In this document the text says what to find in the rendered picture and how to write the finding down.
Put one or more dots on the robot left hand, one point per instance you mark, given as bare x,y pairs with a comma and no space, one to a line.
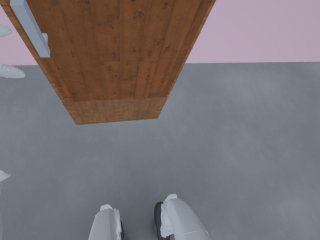
9,71

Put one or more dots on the robot right foot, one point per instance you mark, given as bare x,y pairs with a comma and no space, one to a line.
157,219

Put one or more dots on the robot left upper arm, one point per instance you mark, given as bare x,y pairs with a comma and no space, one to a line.
5,172

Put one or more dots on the handle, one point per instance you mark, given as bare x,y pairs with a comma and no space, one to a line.
28,22

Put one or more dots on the cupboard door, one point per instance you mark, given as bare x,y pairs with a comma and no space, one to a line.
115,49

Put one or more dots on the right robot shin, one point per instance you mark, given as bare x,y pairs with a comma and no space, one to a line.
166,231

